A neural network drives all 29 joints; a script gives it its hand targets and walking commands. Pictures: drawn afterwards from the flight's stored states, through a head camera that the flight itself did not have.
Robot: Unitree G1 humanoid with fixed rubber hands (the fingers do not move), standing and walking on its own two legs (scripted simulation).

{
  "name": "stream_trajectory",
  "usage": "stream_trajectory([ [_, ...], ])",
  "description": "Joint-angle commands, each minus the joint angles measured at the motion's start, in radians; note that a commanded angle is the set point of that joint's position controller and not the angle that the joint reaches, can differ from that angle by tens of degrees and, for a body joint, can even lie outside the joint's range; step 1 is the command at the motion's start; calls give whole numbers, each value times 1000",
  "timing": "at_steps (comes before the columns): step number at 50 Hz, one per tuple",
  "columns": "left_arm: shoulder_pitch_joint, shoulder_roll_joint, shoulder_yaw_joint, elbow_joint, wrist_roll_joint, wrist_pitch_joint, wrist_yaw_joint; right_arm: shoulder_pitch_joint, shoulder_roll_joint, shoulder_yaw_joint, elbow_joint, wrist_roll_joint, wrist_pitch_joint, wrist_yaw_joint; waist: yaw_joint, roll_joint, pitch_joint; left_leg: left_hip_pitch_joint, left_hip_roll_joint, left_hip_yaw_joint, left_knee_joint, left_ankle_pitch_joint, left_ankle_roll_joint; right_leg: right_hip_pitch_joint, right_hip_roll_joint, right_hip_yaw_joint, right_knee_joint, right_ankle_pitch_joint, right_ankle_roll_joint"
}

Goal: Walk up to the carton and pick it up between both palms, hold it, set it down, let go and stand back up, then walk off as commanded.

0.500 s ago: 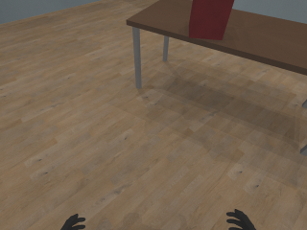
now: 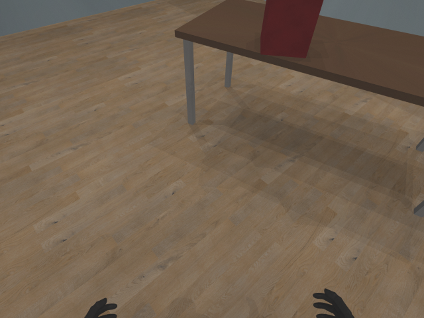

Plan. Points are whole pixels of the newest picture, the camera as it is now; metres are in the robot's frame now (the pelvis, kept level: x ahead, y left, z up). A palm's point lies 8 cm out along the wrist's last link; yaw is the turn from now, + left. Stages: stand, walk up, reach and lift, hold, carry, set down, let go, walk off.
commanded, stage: walk up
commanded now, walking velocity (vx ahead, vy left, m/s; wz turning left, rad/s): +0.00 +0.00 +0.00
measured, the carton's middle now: (287, 19) +1.32 -0.34 +0.03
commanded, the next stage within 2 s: none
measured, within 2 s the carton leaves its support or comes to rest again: neither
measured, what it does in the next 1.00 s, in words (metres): walks ahead, turning right: right foot, then left foot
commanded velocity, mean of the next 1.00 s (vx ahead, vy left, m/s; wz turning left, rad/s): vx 0.00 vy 0.00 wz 0.00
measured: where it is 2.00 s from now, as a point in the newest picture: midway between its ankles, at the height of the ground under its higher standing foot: (220, 248)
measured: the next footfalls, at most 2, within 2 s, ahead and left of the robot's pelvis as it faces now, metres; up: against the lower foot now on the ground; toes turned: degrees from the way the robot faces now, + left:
right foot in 0.46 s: +0.15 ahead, -0.20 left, +0.00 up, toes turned -8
left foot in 0.98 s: +0.41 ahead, +0.03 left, +0.00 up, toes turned -12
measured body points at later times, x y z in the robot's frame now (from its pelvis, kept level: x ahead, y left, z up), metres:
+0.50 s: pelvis +0.05 -0.08 -0.02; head +0.04 -0.09 +0.43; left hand +0.19 +0.22 -0.10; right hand +0.12 -0.37 -0.11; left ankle +0.01 +0.10 -0.70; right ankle +0.11 -0.20 -0.72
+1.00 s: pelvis +0.24 -0.03 -0.02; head +0.24 -0.05 +0.43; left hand +0.34 +0.27 -0.11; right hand +0.31 -0.34 -0.11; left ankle +0.37 +0.04 -0.72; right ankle +0.11 -0.19 -0.71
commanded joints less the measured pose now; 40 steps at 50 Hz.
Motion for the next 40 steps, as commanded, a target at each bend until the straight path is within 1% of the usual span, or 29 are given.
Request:
stream_trajectory([
  [1, -52, 272, 62, -56, 16, -44, 10, -39, -299, -100, -23, -33, -38, -15, -3, 35, -157, 71, 84, -116, -136, 314, 95, 33, -82, 80, -74, 292, -88],
  [2, -50, 278, 70, -58, 18, -49, 9, -52, -294, -97, -29, -34, -41, -13, 2, 52, -147, 68, 83, -105, -132, 315, 87, 31, -87, 89, -81, 307, -87],
  [3, -71, 288, 68, -58, 21, -46, 10, -49, -292, -101, -27, -32, -44, -13, -6, 18, -150, 74, 80, -98, -135, 311, 82, 28, -82, 85, -86, 303, -95],
  [5, -62, 281, 66, -57, 21, -43, 10, -41, -286, -92, -22, -34, -42, -13, -11, 20, -141, 66, 87, -107, -126, 299, 91, 19, -86, 98, -83, 303, -94],
  [6, 36, 357, 102, -102, 38, -44, -33, 78, -398, -157, -14, -50, -70, 19, -38, 61, -202, 254, 125, -179, -162, -161, 143, -188, -64, 222, -13, -52, -129],
  [7, -47, 340, 101, -114, 37, -43, -50, 164, -453, -175, 8, -57, -84, 25, -91, 172, -137, 376, 227, -351, -368, -466, 208, -432, -6, 107, 112, -205, -85],
  [8, -102, 325, 97, -130, 49, -37, -58, 201, -502, -194, 26, -68, -90, 22, -119, 266, -76, 419, 389, -542, -509, -553, 269, -603, -8, 31, 353, -153, -56],
  [9, -106, 353, 98, -131, 55, -34, -62, 159, -509, -197, 14, -62, -89, 18, -107, 186, -28, 377, 428, -559, -528, -539, 289, -634, -52, 81, 391, -112, -36],
  [10, -81, 356, 100, -114, 57, -37, -68, 117, -494, -195, 6, -61, -91, 16, -78, 138, 12, 311, 407, -525, -542, -517, 277, -622, -73, 100, 397, -50, -32],
  [12, -58, 358, 107, -105, 51, -45, -81, 123, -452, -189, -12, -67, -99, 17, -79, 116, -25, 353, 385, -412, -489, -351, 285, -563, -95, 69, 323, -53, -22],
  [13, -60, 349, 105, -105, 46, -54, -86, 126, -451, -183, -9, -71, -101, 20, -77, 150, -18, 320, 370, -392, -475, -305, 284, -533, -105, 77, 278, -62, -14],
  [15, -73, 323, 97, -122, 35, -66, -95, 96, -475, -183, -24, -72, -100, 26, -66, 147, -47, 284, 369, -301, -439, -227, 287, -441, -110, 50, 131, -67, -24],
  [16, -20, 323, 98, -109, 32, -71, -99, 60, -474, -182, -38, -65, -101, 30, -38, 171, -60, 220, 333, -199, -416, -166, 260, -334, -98, 7, 70, -11, -31],
  [18, 152, 322, 110, -56, 27, -72, -97, -62, -441, -167, -60, -58, -95, 38, 68, 187, -96, 24, 231, -4, -306, -162, 191, -23, -59, -102, -66, 147, -35],
  [19, 267, 335, 127, -6, 28, -73, -89, -117, -425, -160, -72, -58, -92, 41, 140, 129, -121, -113, 198, 52, -188, -195, 159, 156, -35, -132, -79, 211, -43],
  [20, 382, 378, 155, 34, 21, -76, -73, -101, -374, -139, -76, -59, -87, 42, 187, -26, -155, -218, 109, 106, 103, -39, 119, 332, 27, -73, -119, 118, -59],
  [21, 450, 430, 170, 43, 26, -80, -51, -110, -299, -106, -108, -50, -87, 40, 232, -256, -100, -436, 15, 142, 417, -100, 53, 387, -89, 251, -291, -102, -102],
  [22, 397, 504, 171, 1, 30, -84, -41, -62, -291, -94, -138, -38, -81, 37, 159, -327, -61, -602, -33, 50, 511, -162, 24, 334, -261, 698, -455, -254, -201],
  [23, 297, 518, 171, -41, 28, -87, -40, -32, -369, -107, -113, -37, -75, 36, 96, -143, -12, -600, 18, -25, 501, -125, 37, 270, -337, 829, -522, -367, -262],
  [24, 232, 509, 171, -65, 19, -90, -40, 1, -395, -113, -87, -46, -72, 42, 68, -39, 37, -560, 67, -54, 492, -75, 46, 186, -326, 777, -529, -500, -247],
  [25, 163, 506, 167, -81, 16, -93, -36, 48, -399, -125, -76, -40, -75, 45, 48, -117, 49, -528, 81, -49, 508, -68, 44, 144, -323, 799, -553, -474, -259],
  [26, 161, 483, 155, -68, 13, -98, -30, 32, -430, -137, -48, -36, -71, 45, 41, -61, 86, -487, 107, -65, 477, -61, 36, 77, -296, 717, -538, -426, -211],
  [27, 173, 473, 143, -60, 12, -106, -32, 24, -432, -140, -24, -34, -69, 51, 39, -77, 52, -455, 103, -62, 449, -13, 40, 84, -261, 685, -515, -342, -182],
  [28, 195, 477, 140, -53, 10, -112, -31, 18, -432, -141, -18, -36, -66, 55, 31, -44, 50, -420, 110, -64, 413, 5, 40, 55, -242, 637, -499, -266, -170],
  [29, 213, 471, 136, -46, 4, -114, -33, 7, -418, -139, -28, -34, -67, 58, 30, -72, 73, -399, 110, -62, 378, 27, 45, -7, -234, 617, -520, -314, -155],
  [33, 177, 475, 131, -57, 2, -121, -27, -5, -433, -147, -30, -42, -50, 65, 13, -83, 119, -401, 109, -58, 301, 158, 25, -55, -215, 609, -553, -404, -165],
  [36, 208, 495, 133, -45, 5, -128, -23, -63, -425, -151, -42, -45, -48, 71, 34, -92, 144, -416, 111, -53, 255, 209, 11, -35, -207, 600, -548, -389, -162],
  [38, 212, 490, 135, -45, 11, -128, -24, -100, -416, -153, -53, -48, -48, 75, 42, -133, 172, -428, 105, -55, 249, 209, 8, -46, -218, 604, -557, -398, -189],
  [40, 258, 498, 134, -41, 9, -129, -17, -133, -434, -155, -64, -48, -49, 73, 72, -111, 156, -459, 103, -58, 200, 198, 6, 56, -220, 614, -511, -289, -191],
])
